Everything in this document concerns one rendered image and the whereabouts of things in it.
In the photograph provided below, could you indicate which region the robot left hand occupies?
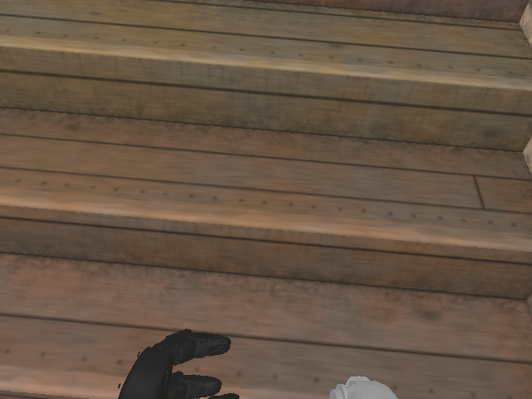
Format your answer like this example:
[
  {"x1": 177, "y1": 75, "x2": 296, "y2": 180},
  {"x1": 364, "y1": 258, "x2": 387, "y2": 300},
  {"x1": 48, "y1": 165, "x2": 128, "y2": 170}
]
[{"x1": 118, "y1": 328, "x2": 239, "y2": 399}]

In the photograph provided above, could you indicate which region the right robot thigh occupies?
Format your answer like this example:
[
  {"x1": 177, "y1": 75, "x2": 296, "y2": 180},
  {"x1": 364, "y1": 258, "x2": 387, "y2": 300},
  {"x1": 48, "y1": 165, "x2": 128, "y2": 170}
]
[{"x1": 329, "y1": 381, "x2": 398, "y2": 399}]

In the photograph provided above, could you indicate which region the right robot shin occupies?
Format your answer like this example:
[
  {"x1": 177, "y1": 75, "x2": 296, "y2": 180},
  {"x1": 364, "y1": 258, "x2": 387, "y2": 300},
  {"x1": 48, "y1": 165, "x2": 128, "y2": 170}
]
[{"x1": 345, "y1": 376, "x2": 370, "y2": 387}]

